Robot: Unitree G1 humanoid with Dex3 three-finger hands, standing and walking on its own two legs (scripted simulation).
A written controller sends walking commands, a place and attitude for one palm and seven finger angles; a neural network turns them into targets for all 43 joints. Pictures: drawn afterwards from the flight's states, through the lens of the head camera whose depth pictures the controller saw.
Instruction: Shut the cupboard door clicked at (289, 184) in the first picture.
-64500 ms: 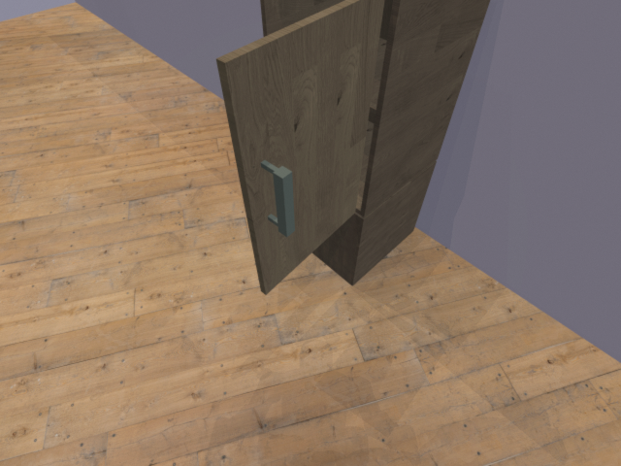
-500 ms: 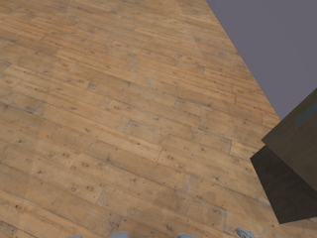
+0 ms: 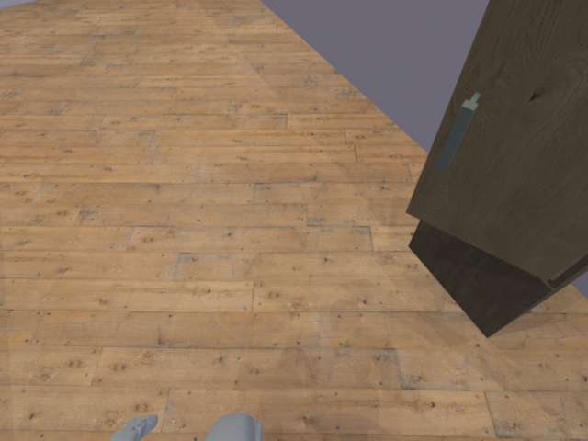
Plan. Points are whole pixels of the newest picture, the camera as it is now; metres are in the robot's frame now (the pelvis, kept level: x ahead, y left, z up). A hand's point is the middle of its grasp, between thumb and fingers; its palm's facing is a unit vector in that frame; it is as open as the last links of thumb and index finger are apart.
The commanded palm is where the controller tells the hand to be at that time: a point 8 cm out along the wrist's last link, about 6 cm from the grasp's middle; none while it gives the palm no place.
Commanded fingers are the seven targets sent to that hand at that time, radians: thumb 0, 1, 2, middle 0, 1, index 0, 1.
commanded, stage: turn to face it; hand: left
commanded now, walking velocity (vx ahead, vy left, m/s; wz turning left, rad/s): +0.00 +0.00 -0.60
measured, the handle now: (458, 132) +0.67 -0.29 -0.01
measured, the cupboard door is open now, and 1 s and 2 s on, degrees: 27 27 27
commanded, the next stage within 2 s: take the last steps up to it in 0.90 s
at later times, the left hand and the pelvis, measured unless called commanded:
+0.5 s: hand (184, 400) +0.19 +0.19 -0.15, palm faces -0.30 -0.93 -0.22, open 7.4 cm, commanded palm none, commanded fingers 0.00 0.90 0.90 -0.20 -0.30 -0.20 -0.30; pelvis +0.02 +0.02 +0.01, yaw -19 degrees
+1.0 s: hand (213, 395) +0.20 +0.15 -0.18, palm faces -0.45 -0.88 -0.18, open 7.4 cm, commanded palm none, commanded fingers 0.00 0.90 0.90 -0.20 -0.30 -0.20 -0.30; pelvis +0.05 +0.02 +0.00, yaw -30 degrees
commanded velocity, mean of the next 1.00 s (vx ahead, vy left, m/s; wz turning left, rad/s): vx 0.01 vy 0.00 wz -0.43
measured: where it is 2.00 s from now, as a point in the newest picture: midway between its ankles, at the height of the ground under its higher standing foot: (377, 430)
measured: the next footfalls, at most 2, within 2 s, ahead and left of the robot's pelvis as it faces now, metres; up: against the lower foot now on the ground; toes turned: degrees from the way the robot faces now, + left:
left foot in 0.18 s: +0.09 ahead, +0.13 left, +0.00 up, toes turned -3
right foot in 0.56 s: +0.00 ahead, -0.11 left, +0.00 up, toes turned -25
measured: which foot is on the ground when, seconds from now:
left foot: up 0.00-0.16, down 0.18-0.56, up 0.58-0.88, down 0.90-1.00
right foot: down 0.00-0.18, up 0.20-0.54, down 0.56-0.92, up 0.94-1.00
